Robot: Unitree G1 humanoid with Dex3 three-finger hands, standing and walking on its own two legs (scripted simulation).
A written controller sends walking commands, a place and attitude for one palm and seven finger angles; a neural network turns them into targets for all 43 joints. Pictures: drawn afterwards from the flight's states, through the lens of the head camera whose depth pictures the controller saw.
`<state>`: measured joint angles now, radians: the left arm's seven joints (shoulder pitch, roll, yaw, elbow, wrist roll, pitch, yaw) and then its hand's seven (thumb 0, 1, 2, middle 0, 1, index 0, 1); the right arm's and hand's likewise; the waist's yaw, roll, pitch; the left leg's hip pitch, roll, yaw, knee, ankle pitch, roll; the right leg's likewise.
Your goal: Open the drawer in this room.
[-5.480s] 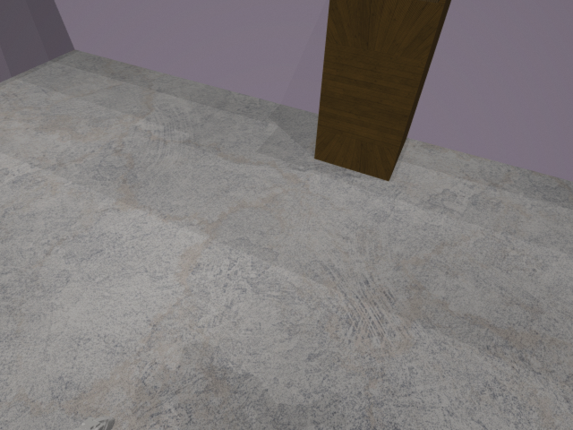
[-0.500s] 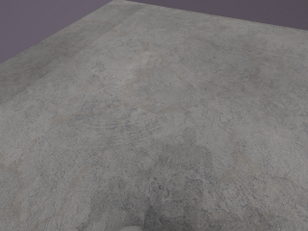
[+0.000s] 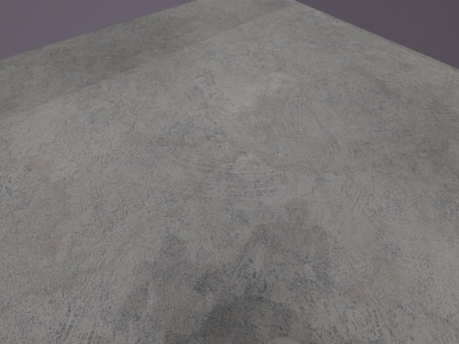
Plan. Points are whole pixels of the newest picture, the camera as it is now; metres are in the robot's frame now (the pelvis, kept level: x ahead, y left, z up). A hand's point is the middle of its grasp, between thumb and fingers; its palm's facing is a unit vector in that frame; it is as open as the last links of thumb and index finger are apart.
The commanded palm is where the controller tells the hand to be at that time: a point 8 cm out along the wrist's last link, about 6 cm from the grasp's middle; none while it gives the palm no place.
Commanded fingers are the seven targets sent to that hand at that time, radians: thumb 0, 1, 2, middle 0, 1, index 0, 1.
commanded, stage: turn or walk to find it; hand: left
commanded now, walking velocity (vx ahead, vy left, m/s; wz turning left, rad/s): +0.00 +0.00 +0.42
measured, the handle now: out of the picture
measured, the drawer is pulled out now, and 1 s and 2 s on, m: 0.00 0.00 0.00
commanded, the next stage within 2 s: none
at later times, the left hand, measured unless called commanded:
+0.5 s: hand out of the picture +0.01 +0.15 -0.14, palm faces +0.23 -0.94 -0.27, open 7.4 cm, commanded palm none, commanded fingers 0.00 0.90 0.90 -0.20 -0.30 -0.20 -0.30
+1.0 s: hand out of the picture -0.09 +0.21 -0.16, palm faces +0.46 -0.85 -0.25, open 7.4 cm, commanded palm none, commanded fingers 0.00 0.90 0.90 -0.20 -0.30 -0.20 -0.30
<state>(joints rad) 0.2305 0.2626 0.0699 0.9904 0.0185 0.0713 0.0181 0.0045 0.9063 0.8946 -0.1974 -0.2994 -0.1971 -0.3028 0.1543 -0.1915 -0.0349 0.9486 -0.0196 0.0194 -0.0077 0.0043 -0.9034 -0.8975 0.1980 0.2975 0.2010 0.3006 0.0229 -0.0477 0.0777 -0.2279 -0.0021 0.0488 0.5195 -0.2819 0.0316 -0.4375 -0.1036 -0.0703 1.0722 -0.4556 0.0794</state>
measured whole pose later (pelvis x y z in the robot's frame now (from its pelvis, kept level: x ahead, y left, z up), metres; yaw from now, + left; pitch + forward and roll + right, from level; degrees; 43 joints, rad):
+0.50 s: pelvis -0.02 -0.05 +0.00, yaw +13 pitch -2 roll +2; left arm 0.22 0.16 0.02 0.92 0.02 0.02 0.03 0.00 0.90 0.89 -0.20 -0.30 -0.20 -0.30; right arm 0.24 -0.25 -0.09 0.99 -0.02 0.08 0.02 0.01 -0.91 -0.90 0.20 0.30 0.20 0.30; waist -0.02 0.03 0.06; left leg -0.47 0.02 -0.02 1.14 -0.36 -0.06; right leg -0.20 -0.08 -0.18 0.50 -0.27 -0.03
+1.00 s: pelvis -0.05 -0.01 +0.01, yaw +25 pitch -1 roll +0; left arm 0.19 0.25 0.06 0.96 0.02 0.06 0.02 0.00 0.91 0.89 -0.20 -0.30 -0.20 -0.30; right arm 0.17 -0.18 -0.03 0.95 -0.02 0.02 -0.01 0.00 -0.90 -0.90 0.20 0.30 0.20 0.30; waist 0.01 -0.03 0.06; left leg -0.20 -0.02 0.00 0.45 -0.23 0.03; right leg -0.43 -0.09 -0.04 1.00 -0.43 0.10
